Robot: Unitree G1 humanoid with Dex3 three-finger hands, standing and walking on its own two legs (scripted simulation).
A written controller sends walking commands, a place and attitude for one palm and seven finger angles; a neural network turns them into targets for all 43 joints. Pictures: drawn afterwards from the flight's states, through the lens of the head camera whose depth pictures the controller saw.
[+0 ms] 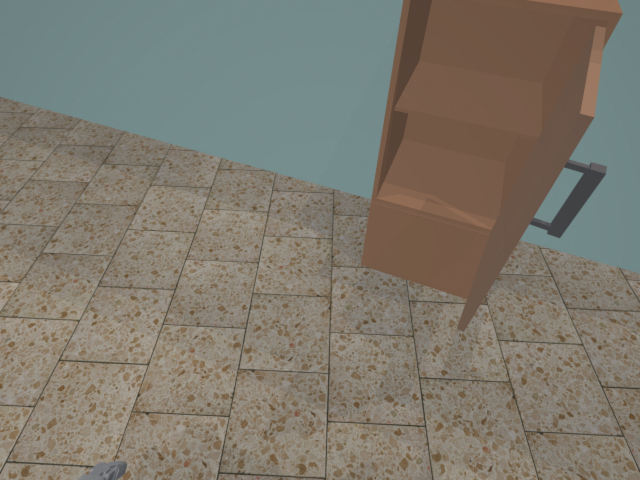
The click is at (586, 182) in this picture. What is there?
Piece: cupboard door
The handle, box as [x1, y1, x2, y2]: [530, 160, 606, 237]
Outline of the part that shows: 606,166 592,162 589,165 572,160 568,160 564,167 583,172 583,175 550,223 533,218 530,224 547,229 547,233 559,237 605,174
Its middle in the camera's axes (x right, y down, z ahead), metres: +0.41 -0.07 +0.66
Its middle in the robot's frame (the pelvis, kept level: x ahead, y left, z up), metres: +0.57 -0.38 +0.04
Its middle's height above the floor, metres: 0.81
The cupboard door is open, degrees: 83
